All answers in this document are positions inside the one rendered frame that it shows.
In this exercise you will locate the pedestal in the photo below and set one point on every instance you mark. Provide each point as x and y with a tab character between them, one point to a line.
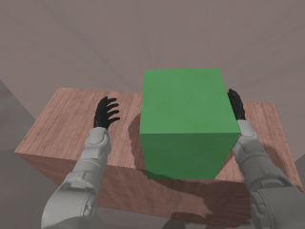
57	138

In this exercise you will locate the robot right upper arm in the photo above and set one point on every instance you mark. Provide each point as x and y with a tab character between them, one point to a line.
277	208

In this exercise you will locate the robot right forearm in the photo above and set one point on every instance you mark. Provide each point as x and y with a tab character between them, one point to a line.
254	163

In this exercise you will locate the robot left forearm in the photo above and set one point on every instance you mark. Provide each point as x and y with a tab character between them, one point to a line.
90	167

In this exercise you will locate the carton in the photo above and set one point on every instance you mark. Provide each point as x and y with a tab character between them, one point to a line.
187	123

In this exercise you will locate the left robot hand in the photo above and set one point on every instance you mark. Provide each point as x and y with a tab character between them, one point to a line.
102	114

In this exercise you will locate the right robot hand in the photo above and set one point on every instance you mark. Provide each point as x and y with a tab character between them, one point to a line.
236	104

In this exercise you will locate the robot left upper arm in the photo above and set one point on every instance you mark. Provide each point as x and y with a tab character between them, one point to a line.
71	210

